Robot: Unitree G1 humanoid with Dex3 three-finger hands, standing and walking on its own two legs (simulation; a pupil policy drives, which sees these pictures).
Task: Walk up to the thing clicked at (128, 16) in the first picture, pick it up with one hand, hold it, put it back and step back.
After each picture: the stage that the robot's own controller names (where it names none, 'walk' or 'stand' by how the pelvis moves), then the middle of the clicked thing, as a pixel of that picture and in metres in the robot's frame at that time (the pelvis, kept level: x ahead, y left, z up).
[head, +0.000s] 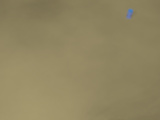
stand; (129, 13) +1.95 -0.72 -0.72
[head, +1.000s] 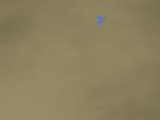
walk; (99, 20) +1.90 -0.22 -0.69
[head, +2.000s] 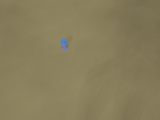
walk; (64, 44) +1.27 +0.24 -0.71
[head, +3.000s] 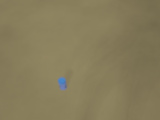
walk; (62, 83) +0.79 +0.23 -0.72
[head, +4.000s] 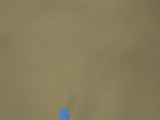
walk; (64, 115) +0.47 +0.17 -0.71
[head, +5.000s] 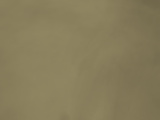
stand; out of the picture +0.34 +0.16 -0.71
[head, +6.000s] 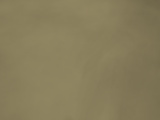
stand; out of the picture +0.33 +0.15 -0.72
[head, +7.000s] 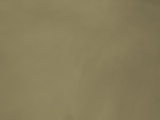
stand; out of the picture +0.34 +0.16 -0.72
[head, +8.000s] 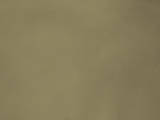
stand; out of the picture +0.30 +0.16 -0.72
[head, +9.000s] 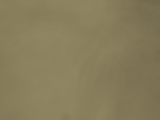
stand; out of the picture +0.34 +0.17 -0.73
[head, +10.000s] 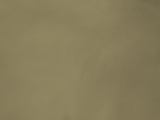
stand; out of the picture +0.33 +0.17 -0.73
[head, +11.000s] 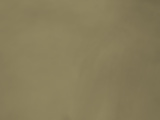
go down; out of the picture +0.32 +0.17 -0.73
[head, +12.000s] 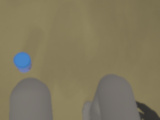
go down; (23, 63) +0.42 +0.19 -0.32
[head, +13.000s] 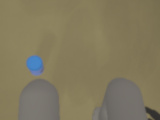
approach; (35, 66) +0.42 +0.18 -0.31
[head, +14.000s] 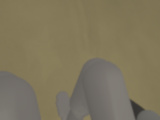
close in; out of the picture +0.42 +0.22 -0.22
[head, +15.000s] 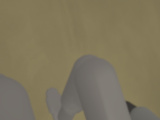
close; out of the picture +0.41 +0.24 -0.22
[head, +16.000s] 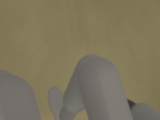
lift; out of the picture +0.39 +0.22 -0.23
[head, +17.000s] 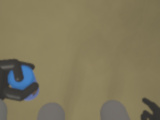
lift; (25, 84) +0.32 +0.18 -0.02
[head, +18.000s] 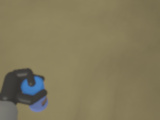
hold; (35, 94) +0.31 +0.16 -0.01
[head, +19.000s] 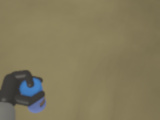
hold; (34, 96) +0.31 +0.17 -0.02
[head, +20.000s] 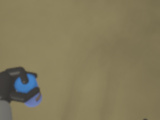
crouch; (29, 91) +0.33 +0.17 -0.07
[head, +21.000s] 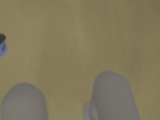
lower; out of the picture +0.47 +0.23 -0.10
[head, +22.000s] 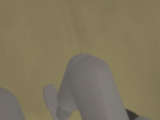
lower; out of the picture +0.44 +0.26 -0.23
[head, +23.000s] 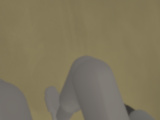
lower; out of the picture +0.43 +0.26 -0.24
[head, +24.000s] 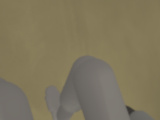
lower; out of the picture +0.43 +0.26 -0.24
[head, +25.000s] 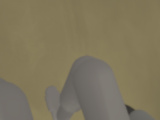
lower; out of the picture +0.43 +0.26 -0.24
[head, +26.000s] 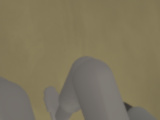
open; out of the picture +0.42 +0.23 -0.24
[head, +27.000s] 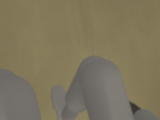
stand; out of the picture +0.41 +0.23 -0.23
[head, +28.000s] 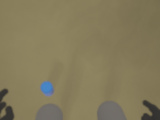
walk; (47, 89) +0.40 +0.17 -0.50
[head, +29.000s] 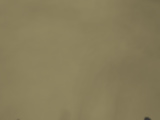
stand; out of the picture +0.36 +0.16 -0.66
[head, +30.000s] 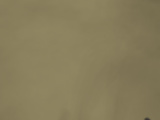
stand; out of the picture +0.36 +0.16 -0.67
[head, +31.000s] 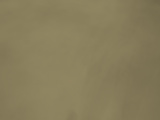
stand; out of the picture +0.37 +0.15 -0.72
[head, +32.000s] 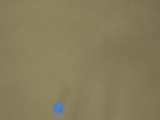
walk; (58, 108) +0.42 +0.12 -0.71
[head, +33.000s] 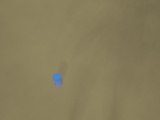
walk; (57, 79) +0.65 +0.20 -0.69
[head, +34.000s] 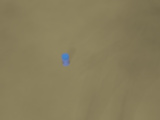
stand; (65, 59) +0.95 +0.16 -0.70
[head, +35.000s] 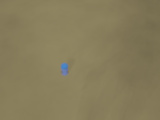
stand; (64, 69) +0.97 +0.16 -0.72
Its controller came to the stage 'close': yes
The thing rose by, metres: 0.70
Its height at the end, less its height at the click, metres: +0.00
